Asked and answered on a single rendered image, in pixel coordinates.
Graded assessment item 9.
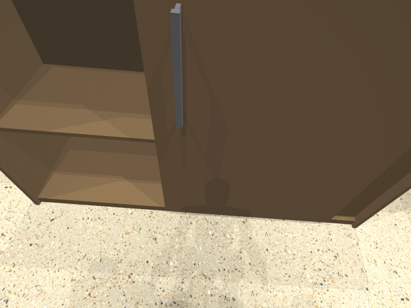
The wardrobe door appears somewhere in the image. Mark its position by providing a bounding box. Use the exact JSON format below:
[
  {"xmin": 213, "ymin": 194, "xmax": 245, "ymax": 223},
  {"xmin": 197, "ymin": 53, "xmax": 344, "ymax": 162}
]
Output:
[
  {"xmin": 133, "ymin": 0, "xmax": 411, "ymax": 222},
  {"xmin": 336, "ymin": 147, "xmax": 411, "ymax": 217}
]

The handle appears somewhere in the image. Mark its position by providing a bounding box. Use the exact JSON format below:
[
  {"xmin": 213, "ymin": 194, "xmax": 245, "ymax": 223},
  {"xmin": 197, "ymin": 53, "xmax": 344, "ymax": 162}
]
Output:
[{"xmin": 170, "ymin": 3, "xmax": 183, "ymax": 128}]

